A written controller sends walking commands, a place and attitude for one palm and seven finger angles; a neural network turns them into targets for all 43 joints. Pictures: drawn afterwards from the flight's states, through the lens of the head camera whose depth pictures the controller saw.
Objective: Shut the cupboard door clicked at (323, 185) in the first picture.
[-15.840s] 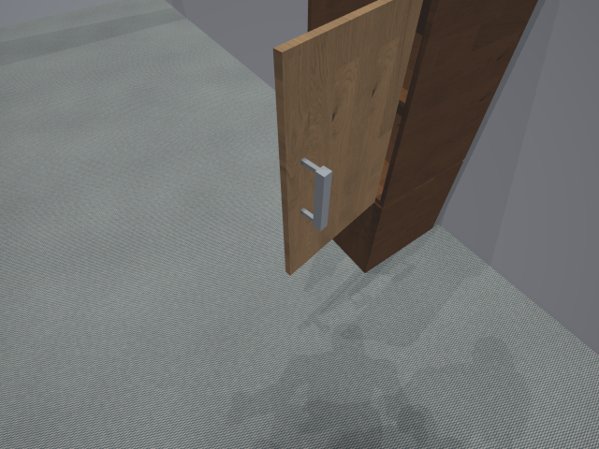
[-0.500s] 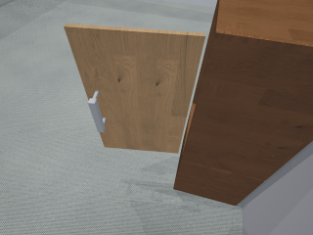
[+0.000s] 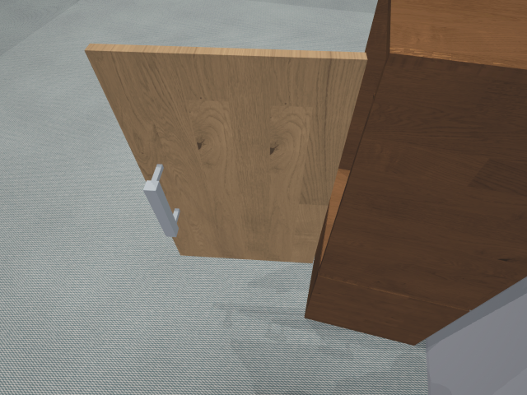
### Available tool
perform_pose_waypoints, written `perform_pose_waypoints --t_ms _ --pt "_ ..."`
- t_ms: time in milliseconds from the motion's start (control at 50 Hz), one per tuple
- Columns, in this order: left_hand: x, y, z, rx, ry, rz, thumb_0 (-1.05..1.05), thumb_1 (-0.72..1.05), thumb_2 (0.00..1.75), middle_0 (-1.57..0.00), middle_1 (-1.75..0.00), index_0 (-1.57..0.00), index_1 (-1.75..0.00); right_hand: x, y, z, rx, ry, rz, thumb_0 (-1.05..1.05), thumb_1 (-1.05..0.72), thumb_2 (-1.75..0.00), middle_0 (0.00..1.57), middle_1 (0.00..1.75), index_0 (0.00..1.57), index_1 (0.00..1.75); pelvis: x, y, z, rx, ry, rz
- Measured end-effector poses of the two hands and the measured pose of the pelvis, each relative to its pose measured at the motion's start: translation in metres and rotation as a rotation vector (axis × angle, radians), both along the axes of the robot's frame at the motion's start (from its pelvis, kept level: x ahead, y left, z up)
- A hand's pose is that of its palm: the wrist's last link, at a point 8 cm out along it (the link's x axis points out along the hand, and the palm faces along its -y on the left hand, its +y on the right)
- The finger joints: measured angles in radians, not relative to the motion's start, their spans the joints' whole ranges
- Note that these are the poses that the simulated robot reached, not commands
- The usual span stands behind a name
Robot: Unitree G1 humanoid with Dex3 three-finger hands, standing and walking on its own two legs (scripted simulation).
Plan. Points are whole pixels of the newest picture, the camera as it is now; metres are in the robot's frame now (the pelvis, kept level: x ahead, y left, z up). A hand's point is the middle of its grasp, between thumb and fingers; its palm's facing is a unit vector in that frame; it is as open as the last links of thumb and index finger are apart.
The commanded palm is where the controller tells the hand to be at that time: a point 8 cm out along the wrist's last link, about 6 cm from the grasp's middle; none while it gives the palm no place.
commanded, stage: come to a stop and stand still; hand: left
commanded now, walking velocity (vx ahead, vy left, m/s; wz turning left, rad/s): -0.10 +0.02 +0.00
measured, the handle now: (165, 202) +0.45 +0.23 -0.04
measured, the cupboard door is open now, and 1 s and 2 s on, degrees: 100 100 100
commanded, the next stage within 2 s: look again from close up in 1.26 s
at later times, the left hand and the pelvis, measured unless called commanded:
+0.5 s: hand out of the picture +0.01 +0.18 -0.16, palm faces +0.01 -0.97 -0.25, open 7.3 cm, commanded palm none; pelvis -0.02 +0.00 +0.00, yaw -1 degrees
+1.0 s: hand out of the picture -0.01 +0.15 -0.16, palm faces -0.01 -0.98 -0.22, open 7.3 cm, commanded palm none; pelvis -0.02 -0.03 +0.01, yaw -1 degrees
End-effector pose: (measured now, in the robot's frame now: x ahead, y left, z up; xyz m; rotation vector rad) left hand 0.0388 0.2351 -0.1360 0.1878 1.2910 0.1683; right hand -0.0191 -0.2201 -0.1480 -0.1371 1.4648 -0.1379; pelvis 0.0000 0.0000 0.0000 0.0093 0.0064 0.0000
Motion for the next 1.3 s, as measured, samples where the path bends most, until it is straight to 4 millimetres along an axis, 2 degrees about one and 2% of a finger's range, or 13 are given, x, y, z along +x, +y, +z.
perform_pose_waypoints --t_ms 100,200,280,380,520,660,780,880,1020,1300 --pt "0.021 -0.002 -0.001 -0.007 -0.031 -0.019 0.00 0.91 0.90 -0.20 -0.30 -0.20 -0.30 0.024 0.002 0.004 -0.009 -0.058 -0.011 0.00 -0.91 -0.90 0.20 0.30 0.20 0.30 0.003 0.000 0.002 0.001 0.012 -0.003" --pt "0.028 -0.006 -0.001 -0.026 -0.052 -0.013 0.01 0.91 0.90 -0.20 -0.30 -0.20 -0.30 0.037 -0.005 0.011 -0.043 -0.105 0.009 0.01 -0.93 -0.90 0.20 0.30 0.20 0.30 -0.001 0.001 0.004 0.004 0.005 -0.011" --pt "0.021 -0.009 -0.001 -0.032 -0.051 -0.014 0.01 0.91 0.90 -0.20 -0.30 -0.20 -0.30 0.042 -0.007 0.013 -0.047 -0.138 0.014 0.00 -0.93 -0.90 0.20 0.30 0.20 0.30 -0.006 0.000 0.005 0.002 -0.003 -0.018" --pt "-0.002 -0.009 0.002 -0.012 -0.036 -0.018 0.01 0.91 0.90 -0.20 -0.30 -0.20 -0.30 0.046 -0.008 0.009 -0.029 -0.212 0.020 0.00 -0.92 -0.90 0.20 0.30 0.20 0.30 -0.016 0.001 0.002 -0.008 -0.010 -0.012" --pt "-0.039 -0.004 0.014 0.019 0.008 -0.009 0.01 0.91 0.90 -0.20 -0.30 -0.20 -0.30 0.035 -0.009 0.003 0.005 -0.245 0.031 0.00 -0.94 -0.90 0.20 0.30 0.20 0.30 -0.026 0.000 0.004 0.000 -0.037 -0.018" --pt "-0.065 -0.007 0.018 0.027 0.074 -0.005 0.01 0.91 0.90 -0.20 -0.30 -0.20 -0.30 0.001 -0.013 0.001 0.031 -0.157 0.037 0.00 -0.93 -0.90 0.20 0.30 0.20 0.30 -0.033 -0.009 0.008 0.010 -0.023 -0.024" --pt "-0.071 -0.019 0.017 0.012 0.105 0.001 0.01 0.91 0.90 -0.20 -0.30 -0.20 -0.30 -0.031 -0.016 0.001 0.042 -0.052 0.024 0.00 -0.92 -0.90 0.20 0.30 0.20 0.30 -0.031 -0.016 0.010 0.011 -0.016 -0.021" --pt "-0.065 -0.031 0.013 -0.010 0.104 -0.003 0.01 0.91 0.90 -0.20 -0.30 -0.20 -0.30 -0.044 -0.017 0.002 0.044 0.001 0.008 0.00 -0.92 -0.90 0.20 0.30 0.20 0.30 -0.026 -0.022 0.010 0.010 -0.015 -0.019" --pt "-0.053 -0.039 0.010 -0.013 0.096 -0.004 0.01 0.93 0.90 -0.20 -0.30 -0.20 -0.30 -0.042 -0.017 0.004 0.046 0.012 -0.003 0.00 -0.91 -0.90 0.20 0.30 0.20 0.30 -0.019 -0.029 0.010 0.009 -0.015 -0.018" --pt "-0.042 -0.046 0.009 -0.012 0.078 0.014 0.01 0.93 0.90 -0.20 -0.30 -0.20 -0.30 -0.004 -0.023 0.003 0.041 -0.051 0.014 0.00 -0.91 -0.90 0.20 0.30 0.20 0.30 -0.009 -0.036 0.010 0.004 -0.015 -0.012"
